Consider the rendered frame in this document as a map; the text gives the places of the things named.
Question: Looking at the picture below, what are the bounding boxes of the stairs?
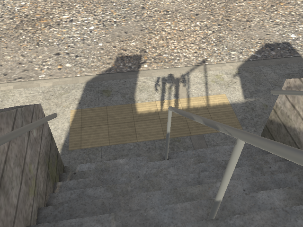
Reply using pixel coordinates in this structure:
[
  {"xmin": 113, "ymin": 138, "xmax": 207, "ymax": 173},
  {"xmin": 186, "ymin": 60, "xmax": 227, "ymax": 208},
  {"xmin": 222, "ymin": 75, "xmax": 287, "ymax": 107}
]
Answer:
[{"xmin": 27, "ymin": 143, "xmax": 303, "ymax": 227}]

